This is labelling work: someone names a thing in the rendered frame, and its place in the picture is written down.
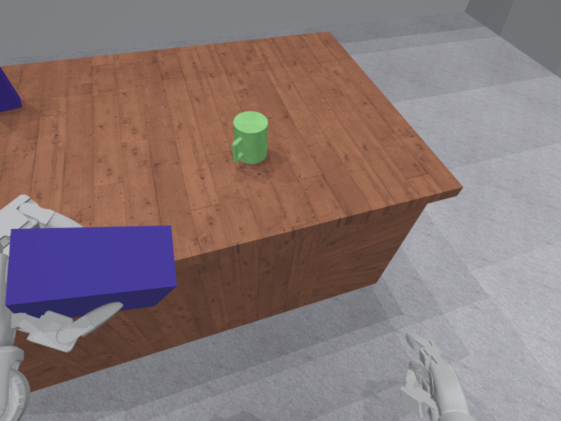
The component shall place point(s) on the sponge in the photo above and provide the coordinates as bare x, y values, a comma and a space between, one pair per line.
72, 271

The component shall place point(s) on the robot left hand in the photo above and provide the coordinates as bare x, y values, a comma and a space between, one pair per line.
51, 329

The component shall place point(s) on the robot left forearm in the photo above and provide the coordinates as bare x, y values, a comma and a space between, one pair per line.
14, 388

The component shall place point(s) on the robot right hand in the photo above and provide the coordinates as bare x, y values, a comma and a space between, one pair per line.
442, 391

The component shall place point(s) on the table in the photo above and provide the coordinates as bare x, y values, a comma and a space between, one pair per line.
145, 139

